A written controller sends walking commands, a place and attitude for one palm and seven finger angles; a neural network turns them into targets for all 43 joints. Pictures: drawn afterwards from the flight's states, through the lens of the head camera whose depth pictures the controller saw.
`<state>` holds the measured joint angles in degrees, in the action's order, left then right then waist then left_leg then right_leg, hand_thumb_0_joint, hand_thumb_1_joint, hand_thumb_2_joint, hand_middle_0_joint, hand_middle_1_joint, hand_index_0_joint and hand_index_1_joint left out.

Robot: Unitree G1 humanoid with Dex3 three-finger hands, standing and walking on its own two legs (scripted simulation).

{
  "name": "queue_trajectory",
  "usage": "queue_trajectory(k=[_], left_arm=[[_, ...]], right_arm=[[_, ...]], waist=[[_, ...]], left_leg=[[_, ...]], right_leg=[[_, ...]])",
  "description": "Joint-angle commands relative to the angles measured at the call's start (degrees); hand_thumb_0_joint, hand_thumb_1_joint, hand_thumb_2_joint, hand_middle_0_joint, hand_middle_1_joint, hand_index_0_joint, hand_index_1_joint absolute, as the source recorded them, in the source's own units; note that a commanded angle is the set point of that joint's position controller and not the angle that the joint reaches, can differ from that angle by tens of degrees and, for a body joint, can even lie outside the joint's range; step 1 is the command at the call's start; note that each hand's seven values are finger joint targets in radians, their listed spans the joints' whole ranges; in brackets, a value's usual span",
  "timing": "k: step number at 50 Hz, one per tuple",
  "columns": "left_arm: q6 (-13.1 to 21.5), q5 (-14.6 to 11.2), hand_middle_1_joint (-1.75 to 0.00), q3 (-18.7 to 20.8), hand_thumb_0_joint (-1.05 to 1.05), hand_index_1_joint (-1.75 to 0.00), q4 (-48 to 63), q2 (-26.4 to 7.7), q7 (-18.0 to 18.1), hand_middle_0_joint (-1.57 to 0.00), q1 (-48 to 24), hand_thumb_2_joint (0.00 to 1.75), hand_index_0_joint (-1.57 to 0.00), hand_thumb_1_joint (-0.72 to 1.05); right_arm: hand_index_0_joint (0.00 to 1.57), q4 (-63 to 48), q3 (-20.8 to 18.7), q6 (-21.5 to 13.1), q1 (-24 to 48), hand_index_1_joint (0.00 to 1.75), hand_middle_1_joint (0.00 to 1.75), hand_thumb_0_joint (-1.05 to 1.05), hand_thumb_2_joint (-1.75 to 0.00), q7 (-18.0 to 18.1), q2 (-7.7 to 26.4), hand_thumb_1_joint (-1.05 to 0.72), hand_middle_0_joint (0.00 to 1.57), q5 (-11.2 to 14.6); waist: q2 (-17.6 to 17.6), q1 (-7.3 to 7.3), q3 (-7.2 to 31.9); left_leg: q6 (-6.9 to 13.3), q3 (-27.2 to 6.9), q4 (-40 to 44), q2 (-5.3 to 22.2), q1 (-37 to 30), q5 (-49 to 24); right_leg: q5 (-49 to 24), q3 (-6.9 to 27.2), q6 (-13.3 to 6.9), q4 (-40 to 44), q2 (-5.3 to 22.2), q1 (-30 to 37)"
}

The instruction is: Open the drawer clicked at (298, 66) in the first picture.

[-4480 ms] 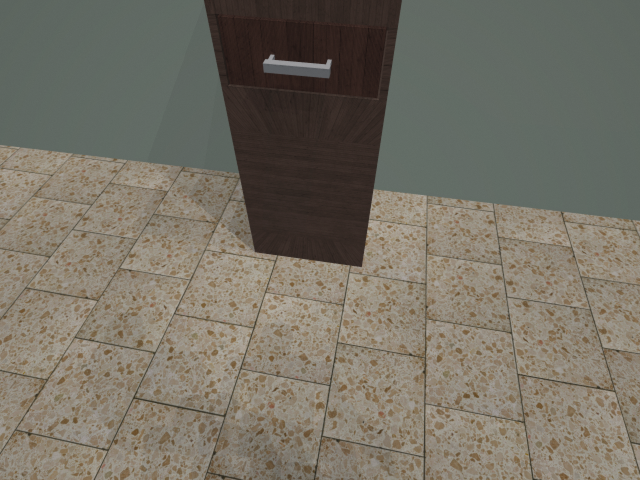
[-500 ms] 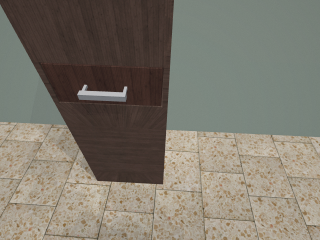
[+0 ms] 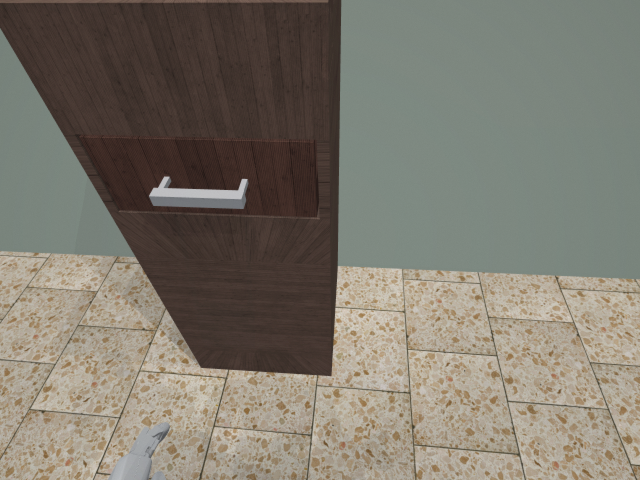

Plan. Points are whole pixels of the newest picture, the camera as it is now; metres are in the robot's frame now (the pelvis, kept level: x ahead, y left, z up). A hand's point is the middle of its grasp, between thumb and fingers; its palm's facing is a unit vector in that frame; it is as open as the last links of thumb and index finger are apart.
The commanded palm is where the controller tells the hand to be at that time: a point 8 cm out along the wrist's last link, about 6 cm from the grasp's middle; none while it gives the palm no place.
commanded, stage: raise the hand with hooked fingers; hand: left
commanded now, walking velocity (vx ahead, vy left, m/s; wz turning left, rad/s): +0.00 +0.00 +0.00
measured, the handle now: (201, 190) +0.55 +0.25 +0.05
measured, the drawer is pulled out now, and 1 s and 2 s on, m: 0.00 0.00 0.00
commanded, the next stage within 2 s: move the hooked fingers above the handle in 1.76 s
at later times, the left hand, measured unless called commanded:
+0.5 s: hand (145, 413) +0.19 +0.23 +0.00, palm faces +0.11 -0.08 -0.99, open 9.8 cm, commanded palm +0.17 +0.22 +0.06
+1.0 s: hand (126, 324) +0.26 +0.25 +0.09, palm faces +0.11 -0.09 -0.99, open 12.7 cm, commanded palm +0.23 +0.25 +0.15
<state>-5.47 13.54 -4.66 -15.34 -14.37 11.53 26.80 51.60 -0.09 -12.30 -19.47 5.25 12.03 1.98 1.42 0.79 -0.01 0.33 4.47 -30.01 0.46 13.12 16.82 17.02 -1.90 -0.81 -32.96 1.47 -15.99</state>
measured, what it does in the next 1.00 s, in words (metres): stands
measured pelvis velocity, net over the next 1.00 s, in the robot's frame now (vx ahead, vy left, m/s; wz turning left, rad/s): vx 0.00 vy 0.01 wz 0.01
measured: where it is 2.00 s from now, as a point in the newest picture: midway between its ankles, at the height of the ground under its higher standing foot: outside the picture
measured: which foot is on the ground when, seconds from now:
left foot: down 0.00-1.00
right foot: down 0.00-1.00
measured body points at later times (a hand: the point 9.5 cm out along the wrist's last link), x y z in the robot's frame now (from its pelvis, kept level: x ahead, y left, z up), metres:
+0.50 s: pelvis -0.02 -0.03 -0.03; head +0.01 -0.05 +0.42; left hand +0.18 +0.23 +0.06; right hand +0.24 -0.21 -0.11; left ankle -0.01 +0.11 -0.73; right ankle +0.01 -0.11 -0.73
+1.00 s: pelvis +0.00 +0.01 +0.00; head +0.01 -0.02 +0.45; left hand +0.25 +0.25 +0.14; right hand +0.20 -0.22 -0.10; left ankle -0.01 +0.11 -0.73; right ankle +0.01 -0.11 -0.73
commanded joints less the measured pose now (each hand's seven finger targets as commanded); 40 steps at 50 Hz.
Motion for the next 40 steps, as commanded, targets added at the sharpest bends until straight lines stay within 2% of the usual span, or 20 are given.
queue_trajectory(k=[1,2,3,4,5,6,9,10,11,12,13,15,16,20,22,23,26,30,34,40], left_arm=[[2.47,21.71,-0.42,-2.41,0.0,-0.42,16.7,-2.62,6.83,-0.21,0.89,0.82,-0.21,0.71],[2.72,27.64,-0.43,-1.53,0.0,-0.43,14.78,-3.05,8.26,-0.22,7.09,0.81,-0.22,0.69],[3.05,32.07,-0.45,-2.26,0.0,-0.45,12.8,-2.03,9.21,-0.22,11.89,0.8,-0.22,0.67],[3.71,35.8,-0.47,-2.42,0.0,-0.47,11.29,-1.31,9.66,-0.22,14.38,0.79,-0.22,0.64],[4.78,38.77,-0.48,-1.69,0.0,-0.48,12.71,-2.01,9.92,-0.22,14.59,0.78,-0.22,0.62],[6.15,41.17,-0.5,1.08,0.0,-0.5,13.52,-4.65,10.17,-0.22,14.01,0.77,-0.22,0.6],[9.19,46.55,-0.54,6.49,0.0,-0.54,21.19,-10.94,12.45,-0.23,8.03,0.74,-0.23,0.53],[9.83,48.04,-0.55,8.14,0.0,-0.55,23.88,-12.89,13.54,-0.23,4.42,0.73,-0.23,0.5],[10.33,49.35,-0.57,10.07,0.0,-0.57,26.95,-15.21,14.87,-0.23,-0.01,0.72,-0.23,0.48],[10.56,50.34,-0.58,9.69,0.0,-0.58,30.0,-15.38,16.1,-0.23,-4.8,0.71,-0.23,0.46],[10.9,50.91,-0.6,10.3,0.0,-0.6,30.97,-16.0,17.14,-0.23,-7.15,0.7,-0.23,0.43],[12.25,50.73,-0.63,10.98,0.0,-0.63,35.05,-17.63,18.33,-0.24,-14.98,0.68,-0.24,0.39],[12.77,50.02,-0.64,10.89,0.0,-0.64,37.26,-18.25,18.46,-0.24,-19.76,0.67,-0.24,0.36],[11.46,45.9,-0.7,8.05,0.0,-0.7,32.82,-16.25,15.98,-0.25,-20.43,0.63,-0.25,0.27],[8.8,44.31,-0.74,6.55,0.0,-0.74,29.89,-14.99,13.33,-0.25,-18.14,0.61,-0.25,0.22],[7.48,43.93,-0.75,6.96,0.0,-0.75,29.38,-15.82,11.7,-0.25,-16.61,0.6,-0.25,0.2],[4.3,43.01,-0.8,7.49,0.0,-0.8,27.72,-17.06,6.79,-0.25,-14.2,0.57,-0.25,0.13],[5.52,42.49,-0.86,9.84,0.0,-0.86,31.18,-18.86,3.53,-0.26,-12.56,0.53,-0.26,0.04],[7.56,42.37,-0.92,11.9,0.0,-0.92,33.12,-19.89,4.08,-0.27,-16.6,0.49,-0.27,-0.06],[7.68,41.5,-1.0,11.26,0.0,-1.0,34.3,-20.2,4.58,-0.28,-24.02,0.43,-0.28,-0.2]], right_arm=[[0.2,-19.49,-3.33,-3.42,12.86,0.3,0.3,0.0,-0.9,-1.57,9.01,-0.9,0.2,-2.99],[0.2,-21.54,-4.02,-1.43,13.77,0.3,0.3,0.0,-0.9,-2.67,8.83,-0.9,0.2,-3.93],[0.2,-23.58,-4.26,0.98,15.53,0.3,0.3,0.0,-0.9,-3.69,8.92,-0.9,0.2,-4.66],[0.2,-24.9,-4.36,3.61,16.47,0.3,0.3,0.0,-0.9,-4.84,8.88,-0.9,0.2,-5.0],[0.2,-26.43,-4.36,6.03,17.91,0.3,0.3,0.0,-0.9,-5.84,8.79,-0.9,0.2,-5.13],[0.2,-27.03,-4.23,7.99,18.68,0.3,0.3,0.0,-0.9,-6.78,8.47,-0.9,0.2,-4.73],[0.2,-29.86,-3.51,11.35,20.74,0.3,0.3,0.0,-0.9,-7.85,7.16,-0.9,0.2,-4.93],[0.2,-30.33,-3.49,12.1,20.6,0.3,0.3,0.0,-0.9,-7.93,6.88,-0.9,0.2,-5.38],[0.2,-30.25,-3.62,12.81,20.26,0.3,0.3,0.0,-0.9,-7.78,6.54,-0.9,0.2,-5.74],[0.2,-30.81,-3.83,13.3,20.39,0.3,0.3,0.0,-0.9,-7.73,6.49,-0.9,0.2,-6.27],[0.2,-30.74,-3.88,13.49,19.96,0.3,0.3,0.0,-0.9,-7.74,6.15,-0.9,0.2,-6.45],[0.2,-30.57,-3.97,13.97,20.42,0.3,0.3,0.0,-0.9,-7.43,6.14,-0.9,0.2,-7.11],[0.2,-30.39,-3.92,13.93,20.44,0.3,0.3,0.0,-0.9,-7.11,5.97,-0.9,0.2,-7.36],[0.2,-29.29,-3.5,13.27,20.89,0.3,0.3,0.0,-0.9,-6.18,6.34,-0.9,0.2,-6.76],[0.2,-28.93,-2.87,13.49,21.26,0.3,0.3,0.0,-0.9,-5.76,5.98,-0.9,0.2,-5.94],[0.2,-28.88,-2.59,13.81,21.6,0.3,0.3,0.0,-0.9,-5.36,5.94,-0.9,0.2,-5.59],[0.2,-28.72,-1.46,14.54,22.38,0.3,0.3,0.0,-0.9,-4.71,6.14,-0.9,0.2,-4.92],[0.2,-28.25,-1.13,14.53,21.61,0.3,0.3,0.0,-0.9,-4.7,6.01,-0.9,0.2,-4.85],[0.2,-27.68,-1.67,14.26,20.93,0.3,0.3,0.0,-0.9,-4.78,6.24,-0.9,0.2,-4.69],[0.2,-26.49,-2.97,13.6,20.0,0.3,0.3,0.0,-0.9,-4.76,6.82,-0.9,0.2,-3.77]], waist=[[-6.48,0.11,2.42],[-9.25,2.33,4.65],[-11.97,3.74,1.31],[-14.64,4.6,0.21],[-15.08,5.58,1.21],[-15.74,6.88,2.96],[-10.16,8.08,8.58],[-8.08,7.78,10.98],[-7.35,7.42,11.9],[-3.21,6.54,13.72],[-0.97,5.72,14.99],[0.92,3.66,17.1],[-0.32,2.06,17.04],[0.57,0.36,15.43],[-0.93,0.93,14.44],[-2.24,2.05,14.87],[-4.42,3.67,13.78],[-3.12,5.48,13.57],[-1.58,5.18,12.05],[1.02,4.65,14.71]], left_leg=[[0.72,-4.74,-0.75,-1.45,7.13,-5.29],[0.2,-3.54,-1.88,-1.82,8.55,-4.79],[-0.04,-3.13,-2.49,-2.17,12.05,-2.69],[-0.06,-2.76,-3.04,-2.35,14.28,-1.88],[0.06,-2.3,-3.71,-2.5,15.29,-2.2],[0.05,-2.34,-4.34,-2.68,16.71,-3.62],[0.5,-1.08,-6.62,-3.56,17.2,-4.68],[0.64,-1.16,-7.52,-3.81,16.55,-5.02],[0.71,-1.58,-8.84,-4.28,15.95,-4.28],[0.86,-1.6,-10.16,-4.43,13.91,-4.15],[0.93,-1.82,-11.93,-4.47,11.23,-4.46],[1.34,-2.62,-15.08,-4.45,7.84,-4.39],[1.65,-3.57,-16.46,-4.43,7.46,-3.53],[1.98,-3.47,-14.97,-3.87,8.14,-2.53],[2.0,-3.13,-12.29,-3.5,9.74,-2.72],[1.96,-2.98,-10.59,-3.36,10.51,-3.27],[1.67,-2.62,-6.54,-2.92,10.67,-5.34],[1.39,-2.52,-3.04,-2.39,8.05,-9.37],[1.25,-2.62,-1.07,-2.08,5.81,-10.07],[1.21,-2.83,0.32,-1.74,0.55,-13.67]], right_leg=[[5.03,1.56,-1.96,2.61,-2.39,-11.21],[7.64,1.75,-2.31,1.91,-2.85,-11.0],[9.08,3.02,-2.61,2.25,-2.97,-12.24],[8.03,4.36,-2.89,2.04,-2.84,-11.84],[5.06,5.62,-3.22,1.42,-2.51,-10.7],[1.59,6.98,-3.43,0.0,-2.26,-8.63],[-4.1,9.4,-3.25,-2.91,-1.66,-6.54],[-5.23,10.54,-3.21,-3.6,-1.73,-6.87],[-2.47,12.11,-3.23,-3.45,-1.73,-8.6],[-1.37,13.16,-3.36,-3.58,-1.57,-10.73],[-0.61,13.53,-3.61,-3.77,-1.5,-13.4],[0.89,14.29,-3.48,-3.46,-0.97,-17.24],[2.53,14.78,-3.13,-2.98,-1.02,-18.65],[0.36,10.95,-2.12,-2.04,-1.22,-16.19],[-2.22,8.77,-1.44,-1.31,-1.27,-11.32],[-4.19,8.19,-1.21,-1.0,-1.32,-7.8],[-8.41,7.52,-0.9,0.32,-1.05,-1.9],[-13.0,5.52,-1.0,0.75,-0.95,2.46],[-11.4,4.22,-1.24,2.13,-1.03,2.06],[-12.31,2.22,-1.47,2.78,-1.22,2.32]])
